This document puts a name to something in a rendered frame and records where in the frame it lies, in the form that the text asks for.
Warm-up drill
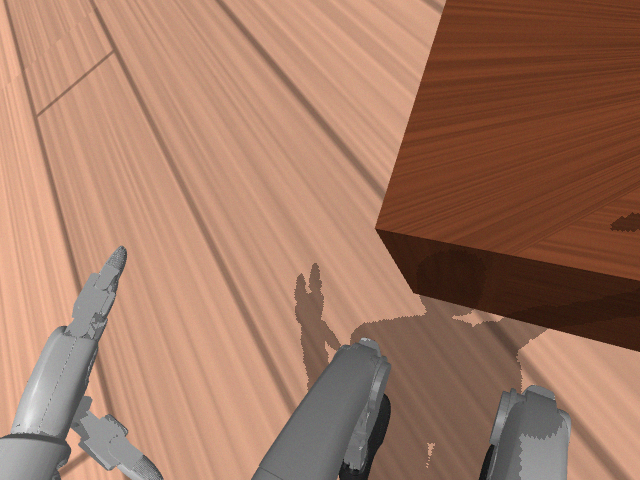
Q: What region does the right robot foot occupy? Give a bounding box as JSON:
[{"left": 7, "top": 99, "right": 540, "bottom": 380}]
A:
[{"left": 479, "top": 444, "right": 495, "bottom": 480}]

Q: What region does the left robot foot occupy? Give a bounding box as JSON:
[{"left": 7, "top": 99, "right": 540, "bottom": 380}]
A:
[{"left": 339, "top": 394, "right": 391, "bottom": 480}]

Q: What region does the left robot hand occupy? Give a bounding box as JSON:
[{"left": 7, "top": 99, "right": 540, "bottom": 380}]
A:
[{"left": 10, "top": 246, "right": 164, "bottom": 480}]

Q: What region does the left robot arm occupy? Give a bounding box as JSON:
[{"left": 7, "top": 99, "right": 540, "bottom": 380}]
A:
[{"left": 0, "top": 434, "right": 71, "bottom": 480}]

